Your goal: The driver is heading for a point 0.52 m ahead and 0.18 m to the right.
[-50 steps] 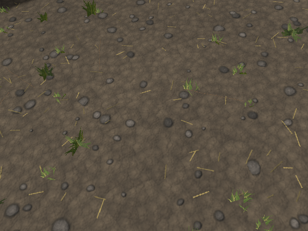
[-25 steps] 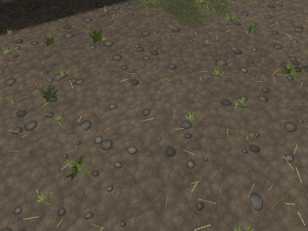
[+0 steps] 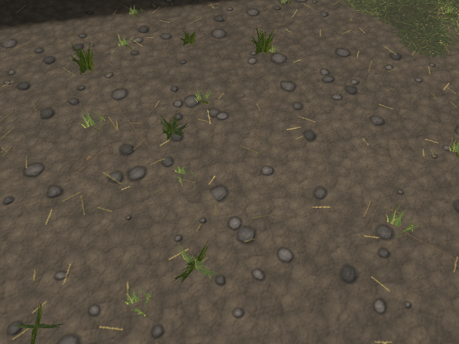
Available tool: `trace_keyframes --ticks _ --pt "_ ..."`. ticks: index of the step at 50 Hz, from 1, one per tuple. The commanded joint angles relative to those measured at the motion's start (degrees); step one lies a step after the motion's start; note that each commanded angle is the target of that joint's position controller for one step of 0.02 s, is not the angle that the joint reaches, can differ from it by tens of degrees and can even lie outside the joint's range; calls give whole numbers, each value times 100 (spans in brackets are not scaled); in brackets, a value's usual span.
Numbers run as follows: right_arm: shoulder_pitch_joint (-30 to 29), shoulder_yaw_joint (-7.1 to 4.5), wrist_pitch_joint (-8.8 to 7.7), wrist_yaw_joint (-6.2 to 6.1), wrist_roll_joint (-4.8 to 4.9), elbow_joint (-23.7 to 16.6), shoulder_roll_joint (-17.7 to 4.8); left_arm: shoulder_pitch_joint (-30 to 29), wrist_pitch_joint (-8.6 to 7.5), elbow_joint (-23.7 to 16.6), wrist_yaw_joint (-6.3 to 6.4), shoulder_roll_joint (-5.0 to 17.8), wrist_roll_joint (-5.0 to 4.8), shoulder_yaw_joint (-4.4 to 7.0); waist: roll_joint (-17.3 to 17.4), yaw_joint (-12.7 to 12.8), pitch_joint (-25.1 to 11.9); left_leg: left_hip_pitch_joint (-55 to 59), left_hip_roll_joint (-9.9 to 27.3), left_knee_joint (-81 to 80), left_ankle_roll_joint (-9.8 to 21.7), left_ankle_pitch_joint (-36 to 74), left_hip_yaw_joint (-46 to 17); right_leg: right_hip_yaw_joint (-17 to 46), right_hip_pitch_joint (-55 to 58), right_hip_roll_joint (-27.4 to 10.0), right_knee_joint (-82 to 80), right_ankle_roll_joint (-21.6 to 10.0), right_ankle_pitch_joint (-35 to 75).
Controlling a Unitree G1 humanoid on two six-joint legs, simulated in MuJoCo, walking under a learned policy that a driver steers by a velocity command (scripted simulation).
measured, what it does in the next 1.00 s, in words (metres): walks ahead, turning right: right foot, then left foot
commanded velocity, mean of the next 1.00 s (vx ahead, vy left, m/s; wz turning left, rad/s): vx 0.37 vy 0.00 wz -0.31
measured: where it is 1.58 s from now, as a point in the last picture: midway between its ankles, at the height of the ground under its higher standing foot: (275, 301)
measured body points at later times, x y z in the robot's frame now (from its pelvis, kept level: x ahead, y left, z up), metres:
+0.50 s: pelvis +0.29 -0.04 -0.01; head +0.33 -0.05 +0.44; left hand +0.53 +0.16 -0.10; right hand +0.26 -0.33 -0.13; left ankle +0.09 +0.09 -0.65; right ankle +0.37 -0.13 -0.72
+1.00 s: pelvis +0.52 -0.05 +0.00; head +0.56 -0.05 +0.45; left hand +0.73 +0.16 -0.12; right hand +0.58 -0.34 -0.10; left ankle +0.66 +0.00 -0.72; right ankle +0.40 -0.14 -0.68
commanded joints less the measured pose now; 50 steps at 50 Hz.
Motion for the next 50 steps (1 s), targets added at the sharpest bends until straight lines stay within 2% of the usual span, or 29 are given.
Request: trace_keyframes --ticks 1,3,5,10,13,17,20,21,22,23,24,25,26,27,28,29,31,33,35,37,39,42,43,44,45,46,47,48,50 --pt "379 -210 -212 -12 -111 -63 -604 35 -13 -414 27 686 30 180 710 -196 -520 1397 1581 -2346 830 -203 -1958 419 -1493 -523 122 -125 869" --pt "327 -222 -351 -9 -112 64 -531 193 154 -287 30 482 23 160 573 -83 -420 1121 1526 -2632 848 323 -1404 460 -1361 -481 -51 -51 1109" --pt "409 -248 -415 -42 -151 212 -555 -71 214 -343 52 417 35 168 397 -120 -146 1127 1453 -2769 764 826 -883 623 -1734 -377 -431 23 1545" --pt "567 -254 -414 -180 -136 407 -646 -751 87 -541 -72 265 91 127 284 -341 42 1555 1257 -2899 438 1630 44 438 -1919 -87 -2170 46 3103" --pt "882 -280 -353 -242 -86 592 -762 -1304 73 -761 -188 102 91 34 181 -597 249 2056 1395 -2923 334 2017 296 135 -2043 -41 -2888 -33 3261" --pt "1208 -329 -100 -309 -31 755 -901 -1838 50 -1171 -389 64 89 -14 165 -733 301 3167 1680 -2336 303 3317 518 -262 -2494 119 -3385 -237 2491" --pt "1113 -376 64 -416 -24 678 -1133 -1513 108 -1308 -456 287 83 101 571 -369 -242 3444 1715 -1176 206 6158 733 -808 -1584 661 -3336 -546 1555" --pt "1043 -387 107 -448 -33 637 -1208 -1014 134 -1249 -439 488 76 201 689 -60 -559 3319 1697 -403 179 6665 762 -851 -894 839 -3311 -703 1319" --pt "902 -376 116 -468 -8 586 -1222 -175 143 -1095 -367 809 72 368 603 431 -996 2784 1541 756 74 6357 827 -742 389 1001 -3711 -937 1535" --pt "913 -289 36 -467 -61 488 -1043 665 212 -965 -242 1231 86 524 49 807 -1550 1429 1237 2458 -119 4329 820 447 2173 303 -3979 -1297 1593" --pt "1398 -37 -163 -328 -167 207 -231 423 192 -1103 -188 1655 58 599 -1442 126 -2051 -1368 -246 4843 -589 -1656 242 3905 4261 -1279 -4432 -2614 1218" --pt "976 -121 -441 -184 4 145 -755 567 148 -1129 -186 1179 118 458 -637 522 -2584 -2053 -83 5259 -445 -1853 -1131 4633 4543 -1425 -5025 -2668 783" --pt "422 -153 -557 -122 224 -78 -925 390 111 -1139 -172 900 167 382 -293 522 -1765 -2293 252 4891 -317 -1407 -1182 3651 3931 -1201 -5109 -2292 968" --pt "315 -112 -602 -132 163 -145 -805 7 78 -1157 -194 775 147 343 327 166 -1046 -2165 490 4171 -285 -1081 -1072 2956 2933 -925 -5193 -2059 1597" --pt "314 -151 -568 -168 2 -81 -839 -352 61 -1230 -184 562 129 281 427 -48 -775 -1857 691 3569 -332 -903 -1006 2449 2286 -680 -5267 -1896 2133" --pt "450 -179 -486 -165 -48 -37 -859 -630 69 -1347 -152 499 211 234 250 -236 -522 -1485 767 3432 -433 -808 -929 2100 1670 -570 -5370 -1869 2960" --pt "690 -162 -336 -184 -113 28 -746 -808 59 -1335 -98 574 221 239 177 -417 -403 -1071 792 2919 -708 -724 -709 1569 934 -467 -5424 -1833 4418" --pt "568 -66 -261 -229 -136 -10 -494 -782 68 -1213 -31 744 233 271 19 -402 -373 -729 663 1927 -895 -249 -468 907 403 -179 -5371 -1657 5255" --pt "292 3 -248 -226 -142 -18 -360 -667 148 -1096 28 791 192 284 -252 -214 -603 -254 468 980 -929 816 -326 439 293 167 -5183 -1341 5113" --pt "-3 -15 -266 -180 -86 -53 -434 -401 221 -946 58 762 161 264 -362 8 -782 -42 313 313 -883 1714 -363 498 538 153 -5056 -1170 4502" --pt "-159 -53 -284 -133 -71 -95 -524 -346 257 -853 62 707 161 232 -456 61 -790 -10 299 -70 -749 1859 -507 746 793 -41 -4853 -1084 3968" --pt "118 -184 -342 -99 -168 -27 -712 -546 269 -788 58 589 186 185 -490 -224 -802 330 294 -631 -404 1806 -576 1080 1082 -197 -4166 -860 3540" --pt "333 -211 -369 -113 -226 53 -746 -549 264 -772 57 469 201 154 -394 -336 -831 761 335 -922 -282 2447 -548 1028 1023 24 -3778 -697 3370" --pt "435 -255 -403 -153 -314 -13 -1053 -256 231 -819 49 276 307 94 197 -207 -1174 1645 1006 -701 -14 4626 -1126 870 657 464 -3008 -411 2371" --pt "578 -210 -342 -183 -393 -39 -1000 569 207 -642 44 32 297 -4 1181 -50 -1890 2915 2084 -490 946 5860 -2252 699 -171 877 -1734 -10 18" --pt "830 -124 -251 -154 -248 109 -574 574 277 -588 32 296 226 15 1535 -219 -2271 2979 2477 -817 1383 5059 -3099 708 -492 825 -983 230 -1715" --pt "716 -69 -183 -111 -128 134 -476 300 395 -618 42 576 152 95 1050 -251 -1977 2627 2324 -1058 1260 3370 -3199 824 -685 635 -724 308 -1749" --pt "493 -56 -107 -99 -104 133 -457 -40 543 -614 86 579 138 120 701 -256 -1570 2200 2104 -1274 1018 1992 -2995 707 -822 502 -616 394 -1525" --pt "-114 -50 4 -114 -154 67 -536 -298 768 -637 156 504 190 134 804 -124 -906 1116 1744 -1756 693 224 -2504 536 -573 268 -1345 445 -1031"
